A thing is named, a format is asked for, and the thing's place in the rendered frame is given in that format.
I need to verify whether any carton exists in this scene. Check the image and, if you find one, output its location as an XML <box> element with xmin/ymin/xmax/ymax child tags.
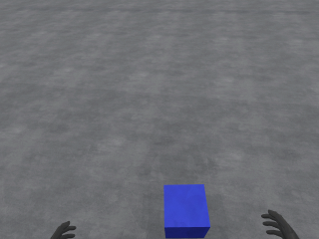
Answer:
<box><xmin>163</xmin><ymin>184</ymin><xmax>210</xmax><ymax>239</ymax></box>

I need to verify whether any left robot hand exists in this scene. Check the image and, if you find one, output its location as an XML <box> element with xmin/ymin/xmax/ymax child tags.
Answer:
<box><xmin>51</xmin><ymin>221</ymin><xmax>77</xmax><ymax>239</ymax></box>

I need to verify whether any right robot hand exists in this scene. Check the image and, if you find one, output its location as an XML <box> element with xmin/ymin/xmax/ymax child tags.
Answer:
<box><xmin>261</xmin><ymin>209</ymin><xmax>299</xmax><ymax>239</ymax></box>

